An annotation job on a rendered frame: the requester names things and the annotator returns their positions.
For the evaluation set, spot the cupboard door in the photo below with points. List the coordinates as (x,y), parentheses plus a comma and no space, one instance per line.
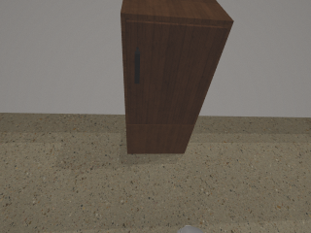
(176,64)

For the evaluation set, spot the handle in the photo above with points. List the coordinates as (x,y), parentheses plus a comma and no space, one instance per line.
(137,66)

